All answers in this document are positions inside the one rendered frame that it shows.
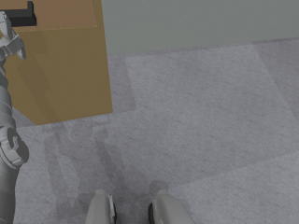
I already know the handle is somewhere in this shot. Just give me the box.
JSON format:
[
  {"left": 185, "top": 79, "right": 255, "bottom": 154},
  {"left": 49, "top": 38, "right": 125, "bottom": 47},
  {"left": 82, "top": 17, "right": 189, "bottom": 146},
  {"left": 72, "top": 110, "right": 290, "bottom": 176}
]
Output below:
[{"left": 0, "top": 1, "right": 37, "bottom": 27}]

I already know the robot thigh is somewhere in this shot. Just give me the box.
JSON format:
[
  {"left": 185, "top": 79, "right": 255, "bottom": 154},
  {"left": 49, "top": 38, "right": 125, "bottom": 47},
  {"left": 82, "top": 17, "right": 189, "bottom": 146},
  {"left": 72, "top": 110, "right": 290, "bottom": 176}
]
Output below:
[
  {"left": 152, "top": 193, "right": 196, "bottom": 224},
  {"left": 84, "top": 193, "right": 115, "bottom": 224}
]

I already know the left robot upper arm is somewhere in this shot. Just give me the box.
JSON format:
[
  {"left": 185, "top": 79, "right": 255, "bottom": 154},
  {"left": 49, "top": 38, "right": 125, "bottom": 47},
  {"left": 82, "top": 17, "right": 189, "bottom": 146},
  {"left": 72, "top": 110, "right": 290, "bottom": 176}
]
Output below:
[{"left": 0, "top": 126, "right": 30, "bottom": 224}]

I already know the right robot thigh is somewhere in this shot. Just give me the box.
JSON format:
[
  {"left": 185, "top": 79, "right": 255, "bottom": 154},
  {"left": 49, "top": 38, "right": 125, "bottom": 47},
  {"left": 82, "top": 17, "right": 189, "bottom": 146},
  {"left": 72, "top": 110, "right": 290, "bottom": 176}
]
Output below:
[{"left": 152, "top": 193, "right": 196, "bottom": 224}]

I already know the cabinet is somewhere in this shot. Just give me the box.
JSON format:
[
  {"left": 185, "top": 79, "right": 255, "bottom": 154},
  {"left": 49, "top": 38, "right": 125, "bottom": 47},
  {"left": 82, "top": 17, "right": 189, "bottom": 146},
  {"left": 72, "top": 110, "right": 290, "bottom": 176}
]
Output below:
[{"left": 0, "top": 0, "right": 113, "bottom": 126}]

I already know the drawer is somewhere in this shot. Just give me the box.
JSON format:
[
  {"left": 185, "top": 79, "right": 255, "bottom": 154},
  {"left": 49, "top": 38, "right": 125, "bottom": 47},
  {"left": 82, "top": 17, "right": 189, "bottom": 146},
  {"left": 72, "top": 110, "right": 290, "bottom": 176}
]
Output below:
[{"left": 0, "top": 0, "right": 95, "bottom": 32}]

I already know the left robot hand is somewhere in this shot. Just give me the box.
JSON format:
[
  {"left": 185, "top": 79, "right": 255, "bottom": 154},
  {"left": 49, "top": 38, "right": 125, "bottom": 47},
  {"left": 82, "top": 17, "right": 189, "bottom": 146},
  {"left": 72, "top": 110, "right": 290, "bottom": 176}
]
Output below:
[{"left": 0, "top": 11, "right": 26, "bottom": 66}]

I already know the robot left forearm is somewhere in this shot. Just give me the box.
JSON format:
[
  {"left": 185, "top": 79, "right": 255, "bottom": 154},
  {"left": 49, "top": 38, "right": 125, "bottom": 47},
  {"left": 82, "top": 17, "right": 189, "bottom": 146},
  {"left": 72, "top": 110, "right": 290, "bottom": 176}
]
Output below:
[{"left": 0, "top": 64, "right": 17, "bottom": 131}]

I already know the left robot thigh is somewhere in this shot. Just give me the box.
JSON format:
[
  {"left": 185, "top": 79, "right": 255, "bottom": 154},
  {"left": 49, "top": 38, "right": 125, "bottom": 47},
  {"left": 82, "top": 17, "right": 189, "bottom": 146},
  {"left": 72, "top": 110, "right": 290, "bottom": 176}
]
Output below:
[{"left": 84, "top": 193, "right": 115, "bottom": 224}]

